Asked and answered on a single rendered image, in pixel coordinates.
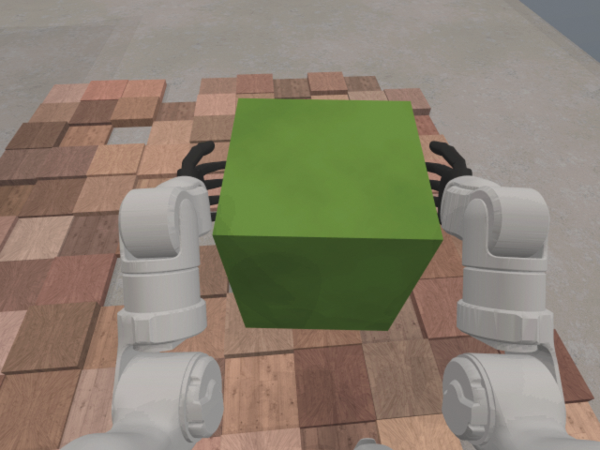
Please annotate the left robot forearm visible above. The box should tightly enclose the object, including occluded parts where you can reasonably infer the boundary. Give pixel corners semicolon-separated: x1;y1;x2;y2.
112;176;212;423

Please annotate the right robot forearm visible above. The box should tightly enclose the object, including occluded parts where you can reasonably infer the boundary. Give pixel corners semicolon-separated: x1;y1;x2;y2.
441;175;566;424

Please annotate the robot left hand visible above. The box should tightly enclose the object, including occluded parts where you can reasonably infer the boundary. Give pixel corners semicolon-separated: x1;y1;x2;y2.
177;141;226;221

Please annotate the right robot upper arm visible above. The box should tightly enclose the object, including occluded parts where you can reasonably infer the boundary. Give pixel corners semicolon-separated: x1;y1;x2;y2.
442;352;600;450

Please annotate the robot right hand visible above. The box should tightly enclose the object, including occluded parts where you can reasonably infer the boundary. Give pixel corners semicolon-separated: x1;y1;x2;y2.
426;141;473;225

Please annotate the carton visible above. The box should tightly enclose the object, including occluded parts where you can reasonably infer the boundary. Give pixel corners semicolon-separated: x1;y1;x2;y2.
213;98;443;331

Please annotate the left robot upper arm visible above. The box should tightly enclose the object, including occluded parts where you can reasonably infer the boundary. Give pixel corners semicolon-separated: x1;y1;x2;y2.
60;352;224;450

